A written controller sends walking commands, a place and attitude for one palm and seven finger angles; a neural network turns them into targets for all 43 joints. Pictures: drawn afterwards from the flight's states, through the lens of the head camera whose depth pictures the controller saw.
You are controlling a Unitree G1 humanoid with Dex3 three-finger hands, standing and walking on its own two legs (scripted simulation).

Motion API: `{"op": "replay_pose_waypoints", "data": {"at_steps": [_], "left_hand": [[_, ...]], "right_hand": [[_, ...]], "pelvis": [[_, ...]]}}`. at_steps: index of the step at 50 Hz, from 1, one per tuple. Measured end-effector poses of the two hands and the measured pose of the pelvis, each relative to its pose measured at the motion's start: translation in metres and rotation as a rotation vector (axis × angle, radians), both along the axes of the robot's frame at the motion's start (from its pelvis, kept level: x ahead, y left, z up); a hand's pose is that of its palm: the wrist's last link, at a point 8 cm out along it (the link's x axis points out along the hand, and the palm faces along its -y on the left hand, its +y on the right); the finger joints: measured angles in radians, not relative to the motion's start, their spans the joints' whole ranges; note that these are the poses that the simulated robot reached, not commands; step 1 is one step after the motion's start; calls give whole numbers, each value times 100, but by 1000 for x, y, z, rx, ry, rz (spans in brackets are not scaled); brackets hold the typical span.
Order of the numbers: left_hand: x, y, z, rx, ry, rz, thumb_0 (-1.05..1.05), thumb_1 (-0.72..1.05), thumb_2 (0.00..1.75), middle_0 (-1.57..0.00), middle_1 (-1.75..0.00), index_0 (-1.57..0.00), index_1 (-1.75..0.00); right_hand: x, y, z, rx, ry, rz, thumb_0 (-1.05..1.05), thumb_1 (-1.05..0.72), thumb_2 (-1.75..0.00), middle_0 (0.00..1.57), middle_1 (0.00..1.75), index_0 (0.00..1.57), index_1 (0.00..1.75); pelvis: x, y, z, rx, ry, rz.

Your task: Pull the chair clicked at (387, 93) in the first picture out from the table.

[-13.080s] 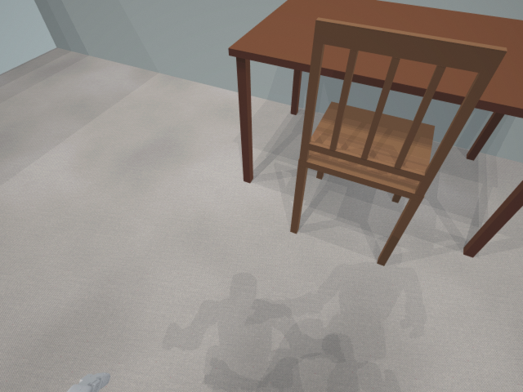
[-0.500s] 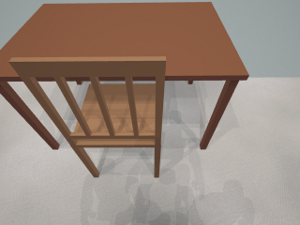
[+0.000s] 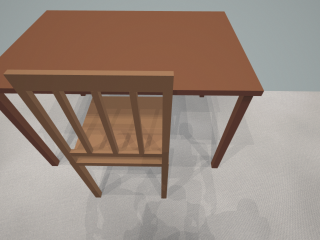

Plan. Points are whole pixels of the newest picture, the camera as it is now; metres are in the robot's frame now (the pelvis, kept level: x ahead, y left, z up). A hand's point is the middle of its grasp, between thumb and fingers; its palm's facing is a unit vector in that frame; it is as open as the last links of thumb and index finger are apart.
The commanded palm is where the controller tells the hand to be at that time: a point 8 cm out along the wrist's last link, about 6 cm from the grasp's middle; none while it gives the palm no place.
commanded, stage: look again from close up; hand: left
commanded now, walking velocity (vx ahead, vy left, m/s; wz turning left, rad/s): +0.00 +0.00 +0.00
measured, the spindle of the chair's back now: (107, 126) +0.47 +0.22 -0.06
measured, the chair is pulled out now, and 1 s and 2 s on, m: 0.00 0.00 0.00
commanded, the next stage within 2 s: raise the hand toward the chair's back in 0.28 s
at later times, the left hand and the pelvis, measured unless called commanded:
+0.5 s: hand out of the picture +0.11 +0.20 -0.10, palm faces +0.23 -0.95 -0.23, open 7.4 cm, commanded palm +0.10 +0.23 -0.07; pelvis -0.01 +0.00 +0.00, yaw +1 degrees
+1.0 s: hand out of the picture +0.12 +0.18 -0.04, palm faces +0.06 -0.99 -0.09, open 11.0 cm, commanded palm +0.11 +0.24 -0.06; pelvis -0.09 -0.01 -0.11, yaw +4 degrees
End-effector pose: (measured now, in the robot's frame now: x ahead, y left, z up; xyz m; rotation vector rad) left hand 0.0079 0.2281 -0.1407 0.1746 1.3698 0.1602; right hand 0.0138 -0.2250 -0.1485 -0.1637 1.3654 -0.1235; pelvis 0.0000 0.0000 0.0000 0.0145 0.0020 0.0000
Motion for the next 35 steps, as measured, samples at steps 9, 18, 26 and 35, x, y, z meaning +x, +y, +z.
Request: {"op": "replay_pose_waypoints", "data": {"at_steps": [9, 18, 26, 35], "left_hand": [[0, -4, 1, -2, 7, 7, 0, 91, 90, -20, -29, -20, -30], [-6, -8, 0, -11, 23, 14, 0, 90, 90, -20, -29, -20, -30], [98, 16, 89, 87, -662, 78, 3, 91, 89, -20, -29, -20, -29], [155, -29, 127, -211, -1365, -145, 1, 73, 82, -18, -26, -18, -27]], "right_hand": [[4, -3, 1, -1, 8, 3, 1, -92, -90, 19, 30, 20, 30], [-3, -2, 1, 3, 29, -1, 1, -92, -90, 19, 30, 20, 30], [38, -16, 16, -52, -321, 27, 2, -92, -90, 20, 30, 20, 30], [126, -34, 45, -92, -792, 134, 1, -91, -90, 20, 30, 20, 30]], "pelvis": [[4, -3, 1, -1, 0, 3], [5, -5, 2, -2, -2, 4], [-9, -1, -4, -2, 17, 31], [-47, -8, -46, 14, 171, 17]]}}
